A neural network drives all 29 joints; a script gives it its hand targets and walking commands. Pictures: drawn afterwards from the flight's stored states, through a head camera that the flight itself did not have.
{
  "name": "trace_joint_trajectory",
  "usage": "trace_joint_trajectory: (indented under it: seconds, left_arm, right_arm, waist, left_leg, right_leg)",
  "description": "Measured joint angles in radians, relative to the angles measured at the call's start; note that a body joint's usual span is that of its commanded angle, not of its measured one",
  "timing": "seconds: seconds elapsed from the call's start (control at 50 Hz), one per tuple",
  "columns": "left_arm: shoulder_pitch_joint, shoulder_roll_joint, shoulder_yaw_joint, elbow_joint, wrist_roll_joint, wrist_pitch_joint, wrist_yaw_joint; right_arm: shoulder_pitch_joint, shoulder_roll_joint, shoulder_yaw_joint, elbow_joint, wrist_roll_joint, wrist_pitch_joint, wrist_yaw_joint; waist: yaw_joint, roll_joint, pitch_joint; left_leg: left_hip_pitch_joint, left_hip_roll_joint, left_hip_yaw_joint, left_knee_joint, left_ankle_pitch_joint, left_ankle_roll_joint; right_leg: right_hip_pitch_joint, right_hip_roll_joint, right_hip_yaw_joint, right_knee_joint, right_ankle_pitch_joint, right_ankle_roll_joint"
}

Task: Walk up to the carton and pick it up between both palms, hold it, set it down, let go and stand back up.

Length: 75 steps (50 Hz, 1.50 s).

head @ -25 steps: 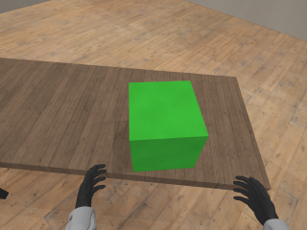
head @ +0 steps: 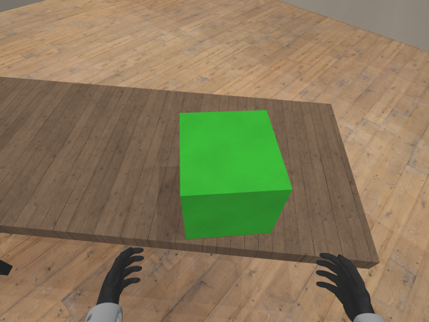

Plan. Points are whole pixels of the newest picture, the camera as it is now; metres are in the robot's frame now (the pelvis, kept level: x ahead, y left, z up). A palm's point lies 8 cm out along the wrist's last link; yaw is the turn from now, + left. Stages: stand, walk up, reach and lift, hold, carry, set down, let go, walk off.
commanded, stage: set down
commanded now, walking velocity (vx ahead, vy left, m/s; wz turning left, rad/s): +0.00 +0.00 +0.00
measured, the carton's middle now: (226, 174) +0.42 +0.03 +0.00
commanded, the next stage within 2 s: let go in 0.86 s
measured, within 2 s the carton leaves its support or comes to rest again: neither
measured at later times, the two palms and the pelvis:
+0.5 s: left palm (105, 302) +0.15 +0.23 -0.06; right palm (345, 312) +0.18 -0.20 -0.06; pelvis +0.01 +0.00 +0.00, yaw +0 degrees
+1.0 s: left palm (104, 305) +0.15 +0.24 -0.07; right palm (337, 313) +0.18 -0.20 -0.08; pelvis +0.02 +0.00 +0.00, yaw +0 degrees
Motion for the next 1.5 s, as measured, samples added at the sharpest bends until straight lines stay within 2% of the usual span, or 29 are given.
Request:
trace_joint_trajectory:
  seconds: [0.52, 0.78, 1.42, 1.46, 1.5]
  left_arm:
    - [0.000, 0.065, 0.026, 0.109, 0.000, -0.011, -0.099]
    - [-0.006, 0.086, 0.027, 0.146, 0.000, 0.013, -0.132]
    - [-0.027, 0.079, 0.027, 0.185, 0.000, 0.038, -0.134]
    - [-0.032, 0.086, 0.027, 0.215, 0.000, 0.006, -0.133]
    - [-0.032, 0.114, 0.028, 0.268, 0.000, -0.037, -0.129]
  right_arm:
    - [-0.001, 0.071, 0.000, 0.128, -0.066, -0.060, -0.072]
    - [-0.028, 0.095, 0.000, 0.211, -0.110, -0.083, -0.099]
    - [-0.094, 0.068, -0.005, 0.357, -0.135, -0.113, -0.100]
    - [-0.097, 0.057, -0.005, 0.363, -0.153, -0.075, -0.095]
    - [-0.096, 0.030, -0.006, 0.363, -0.163, 0.008, -0.092]
  waist:
    - [0.000, 0.000, 0.023]
    - [0.000, 0.000, 0.027]
    - [0.000, 0.000, 0.034]
    - [0.000, 0.000, 0.031]
    - [0.000, 0.000, 0.019]
  left_leg:
    - [0.001, -0.002, 0.000, 0.000, -0.015, -0.004]
    - [0.006, -0.002, 0.000, 0.000, -0.020, -0.005]
    - [0.021, -0.002, 0.000, 0.000, -0.026, -0.010]
    - [0.023, -0.002, 0.000, 0.002, -0.026, -0.012]
    - [0.026, -0.004, 0.000, 0.016, -0.034, -0.013]
  right_leg:
    - [0.002, -0.002, 0.000, 0.000, -0.015, 0.004]
    - [0.006, -0.003, 0.000, 0.000, -0.020, 0.004]
    - [0.022, -0.003, 0.000, 0.000, -0.026, 0.004]
    - [0.022, -0.003, 0.000, 0.005, -0.028, 0.004]
    - [0.022, -0.005, 0.000, 0.024, -0.039, 0.005]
